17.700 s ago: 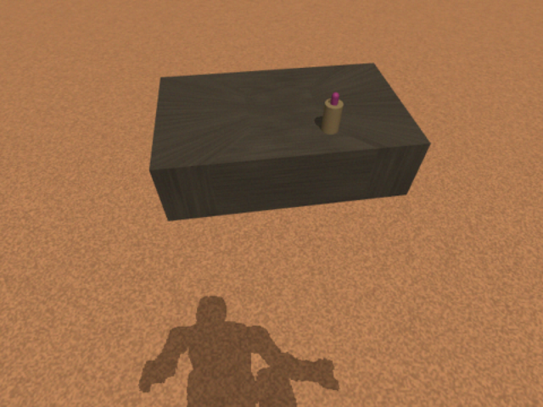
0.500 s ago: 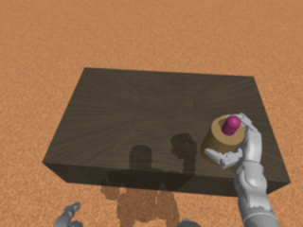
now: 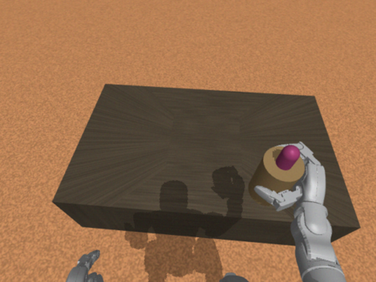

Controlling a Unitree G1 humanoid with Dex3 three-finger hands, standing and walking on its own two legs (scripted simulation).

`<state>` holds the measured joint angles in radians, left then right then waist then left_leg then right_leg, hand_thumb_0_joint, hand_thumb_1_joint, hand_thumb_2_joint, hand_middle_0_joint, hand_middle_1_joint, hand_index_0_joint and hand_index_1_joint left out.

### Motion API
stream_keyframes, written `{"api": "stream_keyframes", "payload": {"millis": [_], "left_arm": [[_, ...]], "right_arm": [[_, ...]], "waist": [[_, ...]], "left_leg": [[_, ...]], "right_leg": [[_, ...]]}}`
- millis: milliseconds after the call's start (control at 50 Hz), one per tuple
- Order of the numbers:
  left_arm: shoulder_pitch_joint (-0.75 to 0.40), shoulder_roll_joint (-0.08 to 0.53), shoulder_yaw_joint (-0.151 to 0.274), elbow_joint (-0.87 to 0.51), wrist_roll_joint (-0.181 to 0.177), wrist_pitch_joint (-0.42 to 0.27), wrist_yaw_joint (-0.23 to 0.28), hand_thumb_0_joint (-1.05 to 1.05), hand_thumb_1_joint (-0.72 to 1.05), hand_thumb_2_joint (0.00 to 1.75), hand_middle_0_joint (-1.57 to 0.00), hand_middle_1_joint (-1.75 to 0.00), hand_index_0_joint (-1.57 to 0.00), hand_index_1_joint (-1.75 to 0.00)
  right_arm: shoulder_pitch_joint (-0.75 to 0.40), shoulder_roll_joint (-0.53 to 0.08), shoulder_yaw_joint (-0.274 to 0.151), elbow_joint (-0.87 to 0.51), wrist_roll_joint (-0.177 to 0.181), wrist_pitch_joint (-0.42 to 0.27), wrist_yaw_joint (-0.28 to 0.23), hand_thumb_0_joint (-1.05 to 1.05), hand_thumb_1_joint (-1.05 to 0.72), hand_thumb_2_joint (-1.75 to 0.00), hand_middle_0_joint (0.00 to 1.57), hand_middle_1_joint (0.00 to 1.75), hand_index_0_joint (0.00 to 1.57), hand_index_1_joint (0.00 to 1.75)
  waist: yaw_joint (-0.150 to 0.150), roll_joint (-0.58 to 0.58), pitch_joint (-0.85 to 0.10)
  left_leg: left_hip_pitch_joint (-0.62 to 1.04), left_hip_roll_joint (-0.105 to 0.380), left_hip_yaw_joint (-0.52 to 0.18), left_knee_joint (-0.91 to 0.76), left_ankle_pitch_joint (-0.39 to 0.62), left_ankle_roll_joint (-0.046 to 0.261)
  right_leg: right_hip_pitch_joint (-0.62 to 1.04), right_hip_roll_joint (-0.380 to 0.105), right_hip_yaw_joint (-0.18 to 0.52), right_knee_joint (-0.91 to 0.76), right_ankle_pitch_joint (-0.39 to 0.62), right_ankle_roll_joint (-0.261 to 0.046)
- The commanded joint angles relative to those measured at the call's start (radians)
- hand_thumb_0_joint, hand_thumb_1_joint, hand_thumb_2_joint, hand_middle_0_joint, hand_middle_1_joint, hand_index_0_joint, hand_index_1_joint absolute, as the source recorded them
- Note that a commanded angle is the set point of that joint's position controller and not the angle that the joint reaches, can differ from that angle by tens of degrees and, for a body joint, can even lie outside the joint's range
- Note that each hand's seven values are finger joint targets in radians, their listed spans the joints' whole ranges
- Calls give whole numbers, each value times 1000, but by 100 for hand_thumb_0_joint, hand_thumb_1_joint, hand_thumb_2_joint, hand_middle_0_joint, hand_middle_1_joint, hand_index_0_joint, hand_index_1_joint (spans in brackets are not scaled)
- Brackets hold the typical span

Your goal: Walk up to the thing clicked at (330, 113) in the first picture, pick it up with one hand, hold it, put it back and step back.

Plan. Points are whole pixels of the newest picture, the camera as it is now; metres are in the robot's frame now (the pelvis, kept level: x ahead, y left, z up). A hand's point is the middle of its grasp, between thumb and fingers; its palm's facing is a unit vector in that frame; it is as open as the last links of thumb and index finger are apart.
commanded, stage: hold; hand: right
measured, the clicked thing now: (276, 172) +0.33 -0.17 +0.05
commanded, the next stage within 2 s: crouch in 1.20 s
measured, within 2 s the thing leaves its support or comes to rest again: neither
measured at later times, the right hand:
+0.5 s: hand (277, 175) +0.33 -0.17 +0.04, palm faces +0.23 +0.97 -0.01, open 10.9 cm
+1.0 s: hand (279, 178) +0.32 -0.18 +0.03, palm faces +0.24 +0.97 -0.01, open 10.9 cm
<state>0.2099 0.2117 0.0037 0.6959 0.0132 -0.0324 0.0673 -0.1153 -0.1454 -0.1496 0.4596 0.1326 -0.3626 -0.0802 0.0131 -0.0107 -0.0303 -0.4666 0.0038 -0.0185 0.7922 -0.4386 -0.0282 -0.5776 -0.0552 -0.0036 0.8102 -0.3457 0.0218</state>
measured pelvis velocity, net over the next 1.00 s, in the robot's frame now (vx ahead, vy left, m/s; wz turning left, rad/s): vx -0.01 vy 0.00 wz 0.00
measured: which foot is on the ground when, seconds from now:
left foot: down 0.00-1.00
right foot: down 0.00-1.00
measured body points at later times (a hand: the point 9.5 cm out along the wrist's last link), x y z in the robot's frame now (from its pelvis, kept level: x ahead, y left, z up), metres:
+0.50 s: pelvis +0.00 +0.00 +0.00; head +0.04 +0.00 +0.45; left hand +0.14 +0.24 -0.11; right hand +0.31 -0.23 +0.04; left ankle -0.02 +0.14 -0.70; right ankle +0.04 -0.13 -0.70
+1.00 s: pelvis -0.01 +0.00 +0.00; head +0.03 +0.00 +0.45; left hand +0.13 +0.24 -0.11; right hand +0.30 -0.23 +0.04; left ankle -0.02 +0.14 -0.70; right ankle +0.04 -0.13 -0.70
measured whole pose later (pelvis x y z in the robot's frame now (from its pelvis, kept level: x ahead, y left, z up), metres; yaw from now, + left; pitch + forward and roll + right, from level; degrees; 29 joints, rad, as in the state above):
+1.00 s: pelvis -0.01 +0.00 +0.00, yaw +0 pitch +6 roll +1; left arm 0.21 0.21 0.00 0.69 0.02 -0.03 0.06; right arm -0.13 -0.14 -0.15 0.50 0.13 -0.38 -0.08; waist 0.01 -0.01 -0.03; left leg -0.47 0.00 -0.02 0.80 -0.43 -0.03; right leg -0.58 -0.06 0.00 0.81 -0.33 0.02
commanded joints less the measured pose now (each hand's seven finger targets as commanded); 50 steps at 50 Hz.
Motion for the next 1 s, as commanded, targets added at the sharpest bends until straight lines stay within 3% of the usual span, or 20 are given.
{"api": "stream_keyframes", "payload": {"millis": [0, 40, 80, 120, 180, 300, 320, 360, 380, 440, 540, 620, 700, 760, 780, 800, 840, 900, 960, 980], "left_arm": [[-22, 131, 52, -125, -2, -35, 14, 0, 90, 90, -20, -30, -20, -30], [-24, 123, 49, -120, 1, -37, 12, 0, 90, 90, -20, -30, -20, -30], [-32, 129, 50, -129, -1, -40, 11, 0, 89, 90, -20, -30, -20, -30], [-21, 129, 53, -123, 1, -36, 10, 0, 89, 90, -20, -30, -20, -30], [-31, 133, 50, -135, -2, -33, 7, 0, 89, 90, -20, -30, -20, -30], [-39, 120, 38, -145, -4, -39, 2, 0, 89, 90, -20, -30, -20, -30], [-20, 137, 55, -129, -1, -38, 6, 0, 89, 90, -20, -30, -20, -30], [-31, 126, 44, -131, -1, -42, 3, 0, 89, 90, -20, -30, -20, -30], [-34, 131, 47, -132, -1, -41, 3, 0, 89, 90, -20, -30, -20, -30], [-26, 128, 48, -131, 0, -36, 2, 0, 90, 90, -20, -30, -20, -30], [-47, 119, 40, -136, -2, -37, 0, 0, 90, 90, -20, -30, -20, -30], [-38, 135, 52, -135, 2, -36, 2, 0, 90, 90, -20, -30, -20, -30], [-40, 120, 39, -135, 2, -38, 0, 0, 89, 90, -20, -30, -21, -30], [-39, 141, 53, -140, 0, -37, 1, 0, 89, 90, -20, -30, -20, -30], [-36, 131, 47, -139, 0, -36, 0, 0, 89, 90, -20, -30, -20, -30], [-41, 127, 45, -137, 1, -38, -2, 0, 90, 90, -20, -30, -20, -30], [-40, 133, 47, -140, -2, -40, 0, 0, 90, 90, -20, -30, -20, -30], [-40, 131, 46, -124, 1, -40, 2, 0, 90, 90, -20, -30, -21, -30], [-46, 136, 46, -140, 0, -40, 1, 0, 90, 89, -20, -30, -21, -30], [-41, 124, 37, -139, 1, -42, 3, 0, 90, 90, -20, -30, -20, -30]], "right_arm": [[-368, -159, -57, -345, 20, -126, -2, 0, -4, -134, 127, 146, 133, 146], [-363, -124, -37, -330, 25, -127, -1, 0, -6, -133, 127, 145, 132, 145], [-371, -154, -65, -358, 25, -131, -6, 0, -5, -134, 129, 147, 134, 147], [-320, -133, -55, -295, 21, -125, -2, 0, -3, -134, 127, 147, 133, 147], [-390, -145, -45, -334, 19, -137, -2, 0, -3, -134, 127, 147, 133, 147], [-340, -117, -22, -326, 26, -129, 10, 0, -2, -133, 126, 146, 132, 146], [-360, -128, -42, -306, 27, -128, 7, 0, -3, -133, 127, 146, 132, 146], [-372, -108, -21, -300, 27, -128, 11, 0, -4, -132, 127, 145, 132, 145], [-390, -144, -53, -336, 27, -136, 7, 0, -4, -133, 127, 146, 132, 146], [-349, -134, -38, -326, 22, -134, 7, 0, -5, -133, 127, 145, 132, 145], [-372, -139, -57, -291, 23, -139, -1, 0, -5, -134, 128, 146, 133, 146], [-404, -161, -57, -347, 14, -144, -4, 0, -3, -132, 126, 145, 131, 145], [-362, -106, -19, -274, 18, -136, 3, 0, -4, -132, 125, 144, 131, 144], [-392, -152, -54, -329, 18, -143, -2, 0, -5, -134, 128, 147, 133, 147], [-333, -127, -40, -283, 18, -139, -1, 0, -4, -134, 127, 147, 133, 147], [-354, -114, -20, -308, 21, -141, 4, 0, -4, -133, 127, 146, 132, 146], [-414, -142, -39, -351, 24, -141, -1, 0, 0, -132, 125, 145, 131, 145], [-377, -125, -46, -248, 21, -137, -5, 0, -2, -132, 126, 145, 131, 145], [-429, -162, -61, -329, 18, -150, -5, 0, -4, -133, 127, 145, 132, 145], [-398, -129, -39, -280, 15, -147, -2, 0, -4, -132, 126, 145, 132, 145]], "waist": [[3, -36, -329], [8, -37, -326], [-2, -54, -336], [-1, -17, -305], [10, -34, -327], [8, -12, -339], [16, 8, -323], [17, -25, -328], [6, -40, -344], [3, -21, -340], [3, -10, -297], [-2, -54, -351], [10, -33, -319], [3, -40, -341], [-1, -19, -329], [7, -34, -322], [12, -31, -342], [18, -5, -273], [2, -40, -328], [8, -19, -330]], "left_leg": [[34, -22, 33, -118, 320, 22], [30, -25, 38, -110, 335, 23], [42, -25, 38, -112, 331, 24], [32, -25, 39, -110, 330, 23], [36, -24, 32, -115, 340, 20], [51, -26, 36, -114, 374, 17], [39, -24, 35, -113, 369, 15], [14, -23, 35, -113, 345, 19], [28, -24, 35, -112, 343, 20], [48, -20, 29, -112, 386, 14], [40, -20, 26, -122, 326, 14], [26, -23, 28, -116, 315, 23], [20, -26, 37, -113, 318, 23], [20, -28, 38, -117, 291, 25], [27, -28, 40, -115, 304, 24], [18, -27, 39, -116, 299, 25], [20, -27, 34, -121, 302, 22], [-12, -28, 37, -119, 265, 24], [8, -26, 34, -123, 245, 27], [15, -27, 36, -119, 264, 25]], "right_leg": [[274, 25, -9, -100, 235, -25], [275, 23, -7, -99, 258, -22], [277, 22, -6, -101, 259, -20], [254, 23, -7, -101, 255, -24], [282, 21, -10, -97, 258, -24], [282, 23, -9, -94, 289, -25], [260, 24, -10, -90, 274, -29], [270, 23, -10, -93, 259, -26], [289, 21, -7, -94, 263, -24], [277, 26, -14, -84, 290, -29], [232, 29, -16, -93, 221, -30], [285, 24, -10, -97, 228, -24], [270, 23, -8, -100, 236, -22], [276, 22, -7, -109, 212, -21], [270, 23, -8, -107, 225, -22], [267, 23, -8, -108, 218, -21], [278, 22, -7, -103, 213, -26], [237, 21, -7, -109, 177, -25], [267, 21, -5, -115, 165, -21], [269, 22, -6, -110, 183, -22]]}}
